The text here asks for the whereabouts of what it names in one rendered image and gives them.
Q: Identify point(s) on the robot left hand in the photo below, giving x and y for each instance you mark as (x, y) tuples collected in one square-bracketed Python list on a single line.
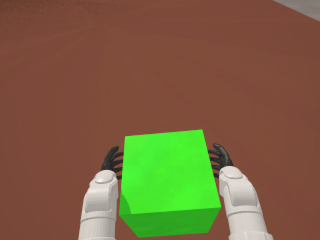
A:
[(109, 162)]

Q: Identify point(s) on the robot right forearm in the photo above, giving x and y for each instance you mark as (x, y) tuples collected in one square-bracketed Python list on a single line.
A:
[(242, 206)]

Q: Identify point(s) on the robot left forearm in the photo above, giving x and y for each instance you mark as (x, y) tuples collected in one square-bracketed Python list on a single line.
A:
[(99, 210)]

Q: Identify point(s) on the carton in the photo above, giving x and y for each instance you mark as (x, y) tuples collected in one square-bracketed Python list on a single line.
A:
[(168, 186)]

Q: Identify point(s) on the robot right hand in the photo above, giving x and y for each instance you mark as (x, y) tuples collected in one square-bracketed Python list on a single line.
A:
[(224, 159)]

